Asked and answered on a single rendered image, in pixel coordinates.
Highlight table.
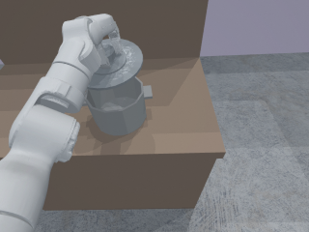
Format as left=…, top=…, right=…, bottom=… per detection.
left=0, top=0, right=226, bottom=211

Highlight left robot hand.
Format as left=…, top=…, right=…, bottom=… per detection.
left=89, top=14, right=122, bottom=70

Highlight robot left upper arm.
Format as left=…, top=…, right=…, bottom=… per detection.
left=0, top=103, right=80, bottom=232

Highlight left robot forearm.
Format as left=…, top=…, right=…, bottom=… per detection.
left=9, top=15, right=103, bottom=149

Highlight knob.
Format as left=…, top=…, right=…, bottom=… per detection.
left=103, top=44, right=116, bottom=63

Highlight lid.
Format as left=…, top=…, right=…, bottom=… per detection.
left=87, top=39, right=144, bottom=91

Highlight pot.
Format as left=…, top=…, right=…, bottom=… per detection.
left=82, top=76, right=153, bottom=136

